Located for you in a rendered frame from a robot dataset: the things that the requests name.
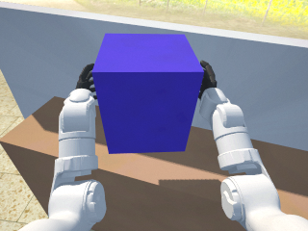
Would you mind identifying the left robot hand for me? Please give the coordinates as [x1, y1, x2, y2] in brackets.
[76, 63, 97, 100]

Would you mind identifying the robot left forearm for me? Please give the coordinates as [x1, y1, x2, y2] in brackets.
[48, 89, 98, 217]

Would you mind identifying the right robot hand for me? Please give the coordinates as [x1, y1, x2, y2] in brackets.
[198, 60, 218, 100]

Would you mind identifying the pedestal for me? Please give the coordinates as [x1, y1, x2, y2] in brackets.
[0, 96, 308, 231]

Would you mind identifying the robot right forearm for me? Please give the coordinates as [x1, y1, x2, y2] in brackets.
[199, 88, 281, 209]

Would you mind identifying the carton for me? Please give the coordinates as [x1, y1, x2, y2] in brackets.
[91, 33, 204, 154]

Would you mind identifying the left robot upper arm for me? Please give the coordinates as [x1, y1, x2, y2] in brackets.
[18, 179, 107, 231]

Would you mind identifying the right robot upper arm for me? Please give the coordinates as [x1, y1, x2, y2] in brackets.
[220, 173, 308, 231]

